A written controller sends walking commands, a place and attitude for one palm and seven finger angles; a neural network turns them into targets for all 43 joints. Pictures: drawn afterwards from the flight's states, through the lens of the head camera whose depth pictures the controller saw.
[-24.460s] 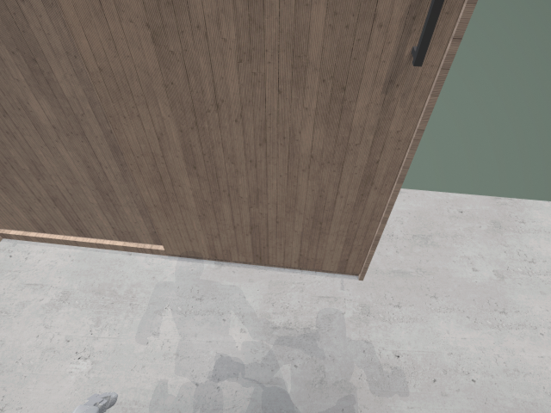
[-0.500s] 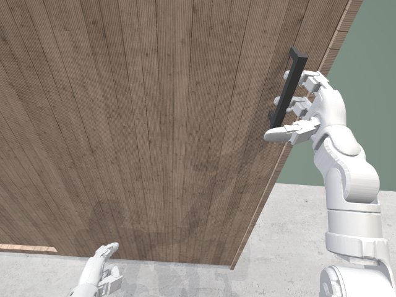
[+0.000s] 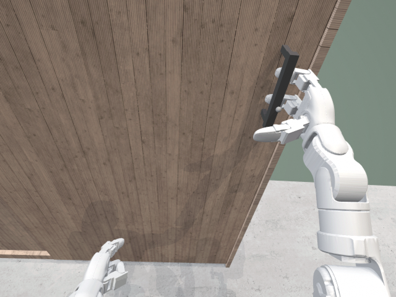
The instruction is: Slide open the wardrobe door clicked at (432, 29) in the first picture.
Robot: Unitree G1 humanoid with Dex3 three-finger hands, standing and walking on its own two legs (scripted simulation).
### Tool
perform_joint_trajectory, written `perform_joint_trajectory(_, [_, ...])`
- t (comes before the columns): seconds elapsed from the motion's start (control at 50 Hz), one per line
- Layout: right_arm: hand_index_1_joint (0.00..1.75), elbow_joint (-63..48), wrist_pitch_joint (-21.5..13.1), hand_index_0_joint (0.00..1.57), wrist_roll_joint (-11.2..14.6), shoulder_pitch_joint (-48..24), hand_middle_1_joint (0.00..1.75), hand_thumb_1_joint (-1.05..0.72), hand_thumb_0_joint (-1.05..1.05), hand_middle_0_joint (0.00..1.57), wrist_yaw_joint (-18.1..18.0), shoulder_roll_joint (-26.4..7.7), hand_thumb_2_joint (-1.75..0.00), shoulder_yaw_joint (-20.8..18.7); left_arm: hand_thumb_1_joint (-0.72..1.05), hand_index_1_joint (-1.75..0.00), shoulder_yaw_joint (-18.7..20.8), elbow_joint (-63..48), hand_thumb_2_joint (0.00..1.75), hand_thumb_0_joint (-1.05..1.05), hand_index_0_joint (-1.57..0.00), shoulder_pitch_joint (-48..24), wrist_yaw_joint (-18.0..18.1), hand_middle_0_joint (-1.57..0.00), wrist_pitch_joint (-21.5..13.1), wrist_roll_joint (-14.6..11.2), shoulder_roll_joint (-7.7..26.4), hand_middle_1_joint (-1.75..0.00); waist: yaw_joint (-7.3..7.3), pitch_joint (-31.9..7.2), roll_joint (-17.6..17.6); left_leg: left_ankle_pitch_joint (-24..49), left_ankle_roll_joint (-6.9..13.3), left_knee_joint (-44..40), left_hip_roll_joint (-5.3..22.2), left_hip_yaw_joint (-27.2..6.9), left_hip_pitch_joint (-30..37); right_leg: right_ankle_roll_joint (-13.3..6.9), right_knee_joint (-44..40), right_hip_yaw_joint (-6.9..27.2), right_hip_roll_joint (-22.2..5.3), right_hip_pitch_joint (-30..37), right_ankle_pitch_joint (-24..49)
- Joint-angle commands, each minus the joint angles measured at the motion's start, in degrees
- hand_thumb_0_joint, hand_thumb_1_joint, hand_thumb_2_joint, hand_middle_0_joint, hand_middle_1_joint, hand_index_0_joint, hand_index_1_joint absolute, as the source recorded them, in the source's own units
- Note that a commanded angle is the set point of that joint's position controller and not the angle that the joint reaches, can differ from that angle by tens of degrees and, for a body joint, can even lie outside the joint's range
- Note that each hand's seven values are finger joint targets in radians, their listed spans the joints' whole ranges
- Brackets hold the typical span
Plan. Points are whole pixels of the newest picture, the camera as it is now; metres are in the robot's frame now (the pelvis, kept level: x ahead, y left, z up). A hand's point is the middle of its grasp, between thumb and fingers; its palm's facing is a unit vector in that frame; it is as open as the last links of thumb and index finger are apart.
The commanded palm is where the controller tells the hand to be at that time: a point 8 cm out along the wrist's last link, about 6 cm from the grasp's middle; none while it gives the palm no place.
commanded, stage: slide the fingers in behind the handle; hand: right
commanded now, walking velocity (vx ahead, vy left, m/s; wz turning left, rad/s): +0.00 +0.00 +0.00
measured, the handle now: (276, 90) +0.44 -0.12 +0.25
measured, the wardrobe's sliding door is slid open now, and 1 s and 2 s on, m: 0.00 0.00 0.00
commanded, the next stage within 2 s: grip the handle and tug to test in 0.10 s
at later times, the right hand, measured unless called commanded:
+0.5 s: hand (269, 105) +0.39 -0.10 +0.25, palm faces -0.01 +1.00 +0.00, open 12.0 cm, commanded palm +0.36 -0.15 +0.25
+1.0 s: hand (269, 105) +0.39 -0.10 +0.25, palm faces +0.00 +1.00 -0.02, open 5.5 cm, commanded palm +0.36 -0.14 +0.25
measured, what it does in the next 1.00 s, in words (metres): stands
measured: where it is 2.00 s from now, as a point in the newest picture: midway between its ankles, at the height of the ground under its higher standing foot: outside the picture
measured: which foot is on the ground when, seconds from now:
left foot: down 0.00-1.00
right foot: down 0.00-1.00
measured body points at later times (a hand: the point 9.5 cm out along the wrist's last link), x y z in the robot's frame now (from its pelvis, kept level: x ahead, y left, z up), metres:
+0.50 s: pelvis +0.00 +0.00 +0.00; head -0.02 +0.02 +0.45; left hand +0.18 +0.23 -0.09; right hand +0.38 -0.15 +0.25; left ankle -0.04 +0.10 -0.74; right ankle -0.02 -0.11 -0.74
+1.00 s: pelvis +0.00 +0.00 +0.00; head -0.02 +0.03 +0.45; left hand +0.19 +0.23 -0.09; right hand +0.38 -0.15 +0.25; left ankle -0.04 +0.10 -0.74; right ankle -0.02 -0.11 -0.74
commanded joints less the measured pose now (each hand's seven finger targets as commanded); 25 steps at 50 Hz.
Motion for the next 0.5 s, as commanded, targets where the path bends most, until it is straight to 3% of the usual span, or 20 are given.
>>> perform_joint_trajectory(0.0, [1.2, -14.1, -4.6, 0.3, 0.9, -27.8, 1.2, 0.5, 0.0, 0.3, 1.4, -5.6, -0.3, 0.2, 0.9, -0.3, 2.5, -9.8, 0.9, 0.0, -0.2, -9.3, 0.2, -0.2, -2.8, 0.2, 5.6, -0.3, 1.63, -16.4, 4.0, 24.8, -0.1, -1.7, 0.6, -1.7, 1.3, -1.0, -0.1, 2.1, -1.4, 9.5, 22.3])
perform_joint_trajectory(0.04, [1.2, -13.6, -4.6, 0.3, 0.8, -29.2, 1.2, 0.5, 0.0, 0.3, 1.5, -3.2, -0.3, 2.7, 0.9, -0.3, 2.4, -9.5, 0.9, 0.0, -0.2, -9.3, 0.3, -0.2, -2.7, 0.1, 5.7, -0.3, 2.26, -14.8, 3.9, 23.9, -0.1, -1.8, 0.7, -1.6, 0.2, -1.1, -0.3, 2.3, -1.6, 9.3, 21.8])
perform_joint_trajectory(0.14, [1.2, -10.8, -3.9, 0.3, 0.7, -28.9, 1.2, 0.5, 0.0, 0.3, 0.3, -7.1, -0.3, -1.8, 0.9, -0.3, 2.5, -9.2, 0.9, 0.0, -0.2, -8.7, 0.4, -0.2, -2.4, 0.3, 5.9, -0.3, 1.33, -15.7, 4.8, 22.9, -0.1, -2.2, 0.6, -1.9, 1.0, -1.1, -0.6, 2.2, -1.5, 8.6, 21.1])
perform_joint_trajectory(0.18, [1.2, -9.2, -3.5, 0.3, 0.6, -29.4, 1.2, 0.5, 0.0, 0.3, -0.1, -7.0, -0.3, -1.8, 0.9, -0.3, 2.4, -9.0, 0.9, 0.0, -0.2, -8.7, 0.4, -0.2, -2.1, 0.3, 5.7, -0.3, 1.48, -14.8, 4.6, 22.4, -0.1, -2.4, 0.6, -1.9, 0.8, -1.1, -0.8, 1.8, -1.4, 7.8, 20.5])
perform_joint_trajectory(0.22, [1.21, -8.4, -3.6, 0.31, 0.4, -26.9, 1.21, 0.41, 0.0, 0.31, -0.7, -9.6, -0.34, -4.3, 0.9, -0.3, 2.6, -9.1, 0.9, 0.0, -0.2, -8.5, 0.3, -0.2, -1.8, 0.4, 6.1, -0.3, 0.65, -15.2, 5.2, 22.8, -0.1, -2.4, 0.6, -2.1, 2.1, -1.1, -1.0, 1.8, -1.6, 7.3, 21.0])
perform_joint_trajectory(0.24, [1.22, -9.7, -3.8, 0.32, 0.5, -27.8, 1.22, 0.36, 0.0, 0.32, -0.6, -7.3, -0.36, -2.5, 0.9, -0.3, 2.4, -9.5, 0.9, 0.0, -0.2, -8.7, 0.2, -0.2, -1.8, 0.4, 5.8, -0.3, 1.02, -15.4, 4.8, 23.2, -0.1, -2.2, 0.8, -2.0, 2.1, -1.1, -1.2, 1.7, -1.6, 7.5, 21.4])
perform_joint_trajectory(0.32, [1.25, -10.6, -4.1, 0.33, 0.3, -24.9, 1.25, 0.17, 0.0, 0.33, -0.5, -8.4, -0.44, -3.5, 0.9, -0.3, 2.7, -10.0, 0.9, 0.0, -0.2, -8.6, 0.1, -0.2, -1.5, 0.2, 6.0, -0.3, 0.67, -15.7, 5.0, 24.5, -0.1, -2.2, 0.5, -2.0, 2.7, -1.1, -0.9, 1.4, -1.8, 7.7, 22.2])
perform_joint_trajectory(0.36, [1.26, -12.0, -4.0, 0.35, 0.2, -26.9, 1.26, 0.08, 0.0, 0.35, -0.3, -6.0, -0.48, -0.8, 0.9, -0.3, 2.7, -10.1, 0.9, 0.0, -0.2, -8.8, 0.0, -0.2, -1.6, 0.0, 5.8, -0.3, 1.54, -15.1, 4.3, 24.1, -0.2, -2.3, 0.5, -2.0, 1.5, -1.1, -0.8, 1.4, -1.9, 8.2, 22.0])
perform_joint_trajectory(0.4, [1.27, -12.5, -3.8, 0.35, 0.0, -28.5, 1.27, -0.01, 0.0, 0.35, -0.7, -6.2, -0.52, -0.7, 0.9, -0.3, 2.8, -9.9, 0.9, 0.0, -0.2, -8.6, 0.1, -0.2, -1.8, 0.1, 5.8, -0.3, 1.79, -15.5, 3.5, 23.2, -0.2, -2.5, 0.4, -2.2, 1.1, -1.1, -0.7, 1.3, -1.8, 8.6, 21.3])
perform_joint_trajectory(0.48, [1.3, -12.5, -3.6, 0.38, 0.2, -27.3, 1.3, -0.2, 0.0, 0.38, -0.4, -7.9, -0.6, -2.5, 0.9, -0.3, 2.8, -10.0, 0.9, 0.0, -0.2, -8.4, 0.2, -0.2, -1.9, 0.3, 6.0, -0.3, 1.34, -16.4, 5.5, 24.9, -0.4, -2.5, 0.5, -2.3, 2.6, -1.5, -0.8, 1.1, -1.5, 8.0, 21.6])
